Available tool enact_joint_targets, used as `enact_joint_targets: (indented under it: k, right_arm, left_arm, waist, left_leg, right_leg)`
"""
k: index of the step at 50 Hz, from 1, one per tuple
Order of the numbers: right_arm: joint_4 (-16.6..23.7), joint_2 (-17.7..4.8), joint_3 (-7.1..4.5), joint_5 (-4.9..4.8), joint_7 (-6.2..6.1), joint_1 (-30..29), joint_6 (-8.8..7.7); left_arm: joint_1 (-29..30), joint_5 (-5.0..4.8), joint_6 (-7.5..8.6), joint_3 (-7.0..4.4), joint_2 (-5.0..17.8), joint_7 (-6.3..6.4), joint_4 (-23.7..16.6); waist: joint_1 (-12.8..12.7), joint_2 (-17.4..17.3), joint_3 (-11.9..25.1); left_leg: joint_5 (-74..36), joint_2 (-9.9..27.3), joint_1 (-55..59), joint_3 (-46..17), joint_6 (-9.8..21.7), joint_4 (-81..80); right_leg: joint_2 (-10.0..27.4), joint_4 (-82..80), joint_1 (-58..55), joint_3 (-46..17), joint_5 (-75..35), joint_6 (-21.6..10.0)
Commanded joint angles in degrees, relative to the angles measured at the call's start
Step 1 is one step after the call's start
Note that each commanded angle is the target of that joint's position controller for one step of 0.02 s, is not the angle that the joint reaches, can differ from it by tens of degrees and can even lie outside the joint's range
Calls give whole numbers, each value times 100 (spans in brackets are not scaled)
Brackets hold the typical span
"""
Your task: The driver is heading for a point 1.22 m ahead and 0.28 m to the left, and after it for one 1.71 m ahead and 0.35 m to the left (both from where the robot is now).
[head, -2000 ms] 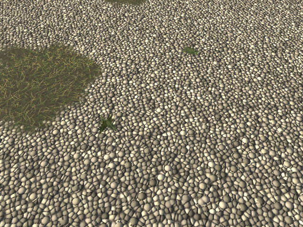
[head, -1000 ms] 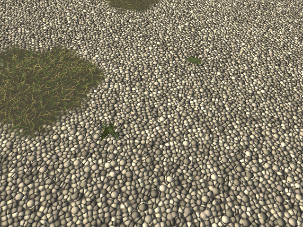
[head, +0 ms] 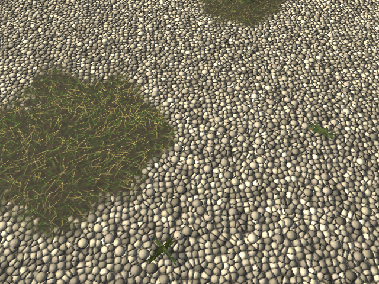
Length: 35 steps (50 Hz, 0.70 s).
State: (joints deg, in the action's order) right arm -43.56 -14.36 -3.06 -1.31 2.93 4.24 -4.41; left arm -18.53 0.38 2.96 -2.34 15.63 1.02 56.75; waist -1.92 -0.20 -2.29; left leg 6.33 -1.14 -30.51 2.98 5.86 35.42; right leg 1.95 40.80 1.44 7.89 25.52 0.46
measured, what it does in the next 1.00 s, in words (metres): walks ahead, turning left: right foot, then left foot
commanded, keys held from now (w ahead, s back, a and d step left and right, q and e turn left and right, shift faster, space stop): w+q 0.80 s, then w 0.20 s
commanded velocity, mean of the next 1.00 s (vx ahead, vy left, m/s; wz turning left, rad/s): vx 0.50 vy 0.00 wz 0.53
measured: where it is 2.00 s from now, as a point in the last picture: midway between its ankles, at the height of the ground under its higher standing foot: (124, 136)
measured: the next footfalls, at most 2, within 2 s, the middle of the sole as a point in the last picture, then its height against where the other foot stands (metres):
right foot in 0.46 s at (226, 281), level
left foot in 0.98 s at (123, 236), level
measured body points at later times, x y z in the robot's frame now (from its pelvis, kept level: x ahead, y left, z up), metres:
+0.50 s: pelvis +0.30 -0.01 +0.01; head +0.32 -0.01 +0.46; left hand +0.44 +0.28 -0.06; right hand +0.40 -0.29 -0.11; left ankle +0.12 +0.07 -0.68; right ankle +0.42 -0.10 -0.72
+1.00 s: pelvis +0.52 +0.11 +0.00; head +0.56 +0.14 +0.45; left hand +0.36 +0.35 -0.13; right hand +0.85 +0.05 -0.06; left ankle +0.57 +0.25 -0.72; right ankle +0.43 -0.10 -0.70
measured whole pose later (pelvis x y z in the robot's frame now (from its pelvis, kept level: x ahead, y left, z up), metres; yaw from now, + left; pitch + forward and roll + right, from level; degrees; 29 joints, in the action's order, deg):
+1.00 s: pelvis +0.52 +0.11 +0.00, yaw +33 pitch +2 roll -1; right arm -32.5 -14.8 -2.9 -0.7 2.4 2.8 -2.3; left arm -20.9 -1.1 3.2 -3.7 17.4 -0.1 52.3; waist -4.3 -0.8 -2.7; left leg 6.9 -0.1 -28.6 2.2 5.5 33.1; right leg 5.3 30.5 -1.8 11.9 26.2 1.8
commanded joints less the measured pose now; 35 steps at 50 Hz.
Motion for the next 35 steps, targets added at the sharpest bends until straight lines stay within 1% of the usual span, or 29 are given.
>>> enact_joint_targets:
  k: [1, 2, 3, 4, 5, 6, 7, 8, 9, 11, 13, 15, 17, 19, 20, 21, 22, 23, 24, 25, 26, 27, 28, 29, 30, 31, 33, 35]
  right_arm:
    - [3, -1293, -398, 44, -100, 2006, 5]
    - [52, -1028, -334, 83, -133, 1774, -15]
    - [143, -937, -305, 93, -124, 1365, -40]
    - [259, -751, -248, 111, -127, 1045, -55]
    - [343, -710, -219, 154, -136, 886, -51]
    - [368, -756, -233, 133, -147, 863, -49]
    - [364, -811, -247, 97, -175, 911, -56]
    - [359, -901, -274, 78, -216, 991, -61]
    - [350, -991, -303, 60, -264, 1074, -54]
    - [326, -1061, -330, 33, -337, 1251, -17]
    - [298, -1073, -338, 19, -369, 1399, 23]
    - [232, -1093, -347, 9, -368, 1593, 42]
    - [182, -1037, -340, -22, -379, 1713, 70]
    - [194, -1017, -343, -13, -417, 1716, 111]
    - [216, -1030, -352, 3, -432, 1674, 137]
    - [254, -994, -343, 10, -438, 1601, 164]
    - [318, -838, -285, 26, -428, 1531, 173]
    - [445, -533, -161, 98, -399, 1480, 157]
    - [581, -136, -41, -23, -387, 2301, 93]
    - [513, -649, -95, -123, -405, 2458, 74]
    - [511, -1075, -207, -107, -410, 1884, 108]
    - [589, -1096, -232, -37, -421, 1490, 145]
    - [669, -1014, -242, 29, -409, 1257, 154]
    - [706, -907, -253, 19, -373, 1240, 179]
    - [726, -772, -235, -24, -345, 1296, 210]
    - [762, -638, -208, -43, -327, 1302, 241]
    - [902, -533, -183, -20, -316, 1139, 282]
    - [1006, -502, -166, -4, -299, 951, 285]
  left_arm:
    - [67, -105, 523, -40, 723, -158, -766]
    - [535, -275, 643, -67, 852, -198, -948]
    - [684, -215, 679, -56, 753, -165, -977]
    - [716, -102, 627, -124, 816, -116, -945]
    - [629, -57, 539, -146, 787, -113, -965]
    - [570, -13, 459, -154, 716, -110, -1004]
    - [564, 27, 395, -147, 623, -103, -1038]
    - [681, 56, 351, -141, 568, -85, -1105]
    - [918, 72, 329, -132, 531, -68, -1208]
    - [1414, 68, 331, -102, 444, -63, -1370]
    - [1805, 30, 360, -67, 350, -90, -1505]
    - [2106, -33, 385, -71, 388, -118, -1653]
    - [2240, -68, 416, -108, 522, -149, -1763]
    - [2202, -77, 474, -166, 688, -194, -1801]
    - [2087, -84, 507, -197, 759, -205, -1788]
    - [1792, -83, 540, -238, 814, -202, -1718]
    - [1247, -41, 568, -321, 953, -174, -1588]
    - [407, 46, 581, -406, 1235, -129, -1507]
    - [-231, 106, 496, -533, 1717, -110, -1357]
    - [-244, -56, 455, -467, 1318, -152, -1324]
    - [39, -74, 423, -347, 846, -141, -1455]
    - [345, -29, 376, -290, 709, -134, -1500]
    - [554, 2, 348, -246, 595, -139, -1475]
    - [646, 39, 347, -211, 513, -132, -1446]
    - [664, 41, 361, -218, 519, -133, -1406]
    - [635, 15, 386, -237, 546, -140, -1360]
    - [589, -16, 427, -295, 695, -143, -1275]
    - [554, -16, 421, -337, 808, -133, -1214]
  waist:
    - [847, -1019, 2228]
    - [805, -731, 1492]
    - [535, -7, 974]
    - [341, 140, 752]
    - [166, 31, 627]
    - [85, -15, 563]
    - [45, -48, 498]
    - [46, -73, 427]
    - [95, -91, 329]
    - [261, -181, 228]
    - [426, -335, 207]
    - [557, -446, 203]
    - [571, -502, 207]
    - [489, -576, 228]
    - [408, -659, 251]
    - [244, -741, 336]
    - [-28, -700, 663]
    - [-402, -263, 1418]
    - [-122, 1472, 2161]
    - [-153, 1595, 2067]
    - [-312, 884, 1279]
    - [-254, 469, 793]
    - [-149, 398, 426]
    - [-14, 523, 288]
    - [49, 642, 237]
    - [72, 655, 226]
    - [91, 548, 163]
    - [70, 455, 148]
  left_leg:
    - [983, 2015, 5343, -4800, 1668, -1815]
    - [577, 1785, 4688, -3820, 1398, -1802]
    - [-52, 1532, 3741, -3136, 1236, -1895]
    - [-612, 1343, 3083, -2680, 1112, -1999]
    - [-904, 1221, 2607, -2519, 1110, -2141]
    - [-1085, 1162, 2338, -2433, 1149, -2247]
    - [-1302, 1104, 2097, -2247, 1181, -2312]
    - [-1399, 1037, 1931, -2086, 1183, -2371]
    - [-1403, 961, 1816, -1957, 1150, -2411]
    - [-1124, 733, 1654, -1735, 957, -2385]
    - [-714, 561, 1514, -1627, 737, -2299]
    - [-418, 612, 1533, -1800, 624, -2232]
    - [-223, 740, 1870, -2105, 574, -1980]
    - [-182, 899, 2255, -2461, 523, -1634]
    - [-287, 950, 2368, -2606, 491, -1452]
    - [-456, 900, 2393, -2674, 433, -1211]
    - [-713, 626, 2259, -2546, 281, -642]
    - [-216, 281, 1616, -2125, 73, 791]
    - [2307, -574, -466, -1331, -365, 2688]
    - [2798, -153, -1406, -1366, -433, 3666]
    - [2260, 101, -1630, -1377, -473, 3948]
    - [1798, 316, -1475, -1158, -508, 3864]
    - [1500, 467, -1323, -1116, -523, 3597]
    - [1311, 623, -1082, -1095, -506, 3392]
    - [1206, 695, -904, -1008, -503, 3263]
    - [1147, 731, -877, -926, -515, 3168]
    - [893, 798, -1043, -894, -561, 2864]
    - [463, 828, -1210, -882, -605, 2430]
  right_leg:
    - [-295, 4164, 4244, -1501, 415, -173]
    - [-38, 3963, 4444, -1411, -2, -306]
    - [214, 3369, 4247, -1353, -405, -314]
    - [401, 2826, 3861, -1329, -608, -270]
    - [471, 2617, 3523, -1345, -699, -210]
    - [479, 2364, 3381, -1317, -741, -111]
    - [467, 2115, 3317, -1243, -826, 3]
    - [432, 1800, 3338, -1185, -1044, 110]
    - [383, 1384, 3416, -1135, -1352, 210]
    - [228, 410, 3322, -1096, -2179, 299]
    - [23, -457, 2982, -1048, -2911, 288]
    - [-118, -867, 2726, -1049, -3243, 262]
    - [-148, -1155, 2696, -1201, -3108, 197]
    - [-147, -1368, 2615, -1312, -2705, 89]
    - [-154, -1406, 2464, -1303, -2415, 13]
    - [-179, -1549, 2080, -1218, -2261, -93]
    - [-90, -1713, 1227, -1198, -2269, -267]
    - [743, -1554, -207, -1918, -2031, -618]
    - [2090, -1831, -2271, -4361, -1273, -1574]
    - [2377, -2202, -2312, -5428, 51, -1696]
    - [2079, -2331, -1610, -4546, 203, -1393]
    - [1807, -2403, -854, -3666, -427, -1166]
    - [1559, -2556, -230, -3099, -1066, -1092]
    - [1368, -2706, 153, -2633, -1457, -1012]
    - [1262, -2861, 379, -2303, -1655, -997]
    - [1236, -2978, 469, -2058, -1872, -1051]
    - [1294, -3144, 499, -1683, -2327, -1163]
    - [1329, -3199, 369, -1322, -2788, -1197]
